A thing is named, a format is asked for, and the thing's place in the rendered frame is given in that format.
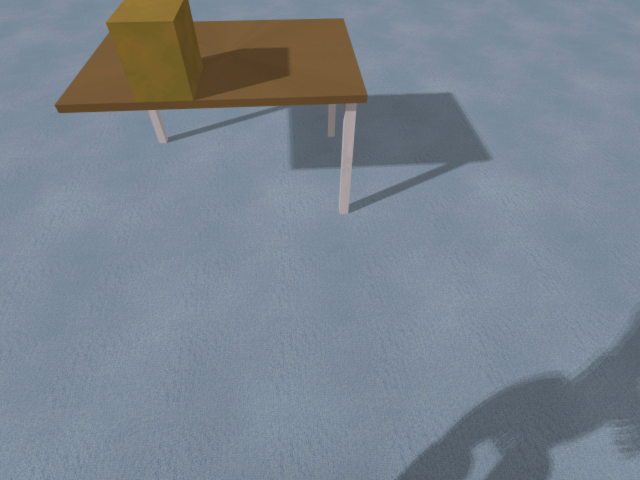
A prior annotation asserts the carton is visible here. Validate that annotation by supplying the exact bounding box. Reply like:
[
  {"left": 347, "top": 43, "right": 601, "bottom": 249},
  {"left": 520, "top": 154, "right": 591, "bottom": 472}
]
[{"left": 106, "top": 0, "right": 203, "bottom": 102}]

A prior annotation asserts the table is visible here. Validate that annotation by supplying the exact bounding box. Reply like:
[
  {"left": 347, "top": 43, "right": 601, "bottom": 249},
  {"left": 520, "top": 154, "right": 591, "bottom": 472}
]
[{"left": 55, "top": 18, "right": 368, "bottom": 214}]

